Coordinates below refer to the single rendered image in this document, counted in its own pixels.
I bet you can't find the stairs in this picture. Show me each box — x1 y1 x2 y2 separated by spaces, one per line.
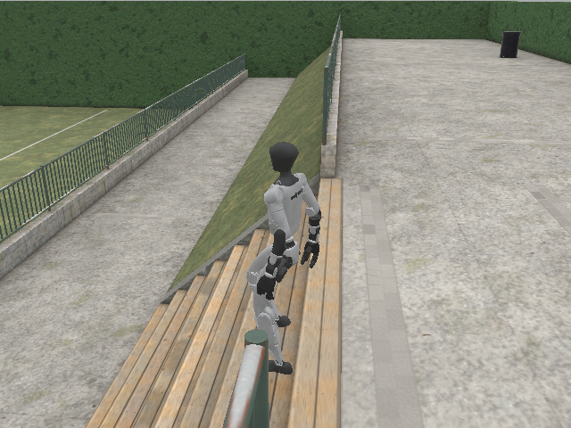
85 195 318 428

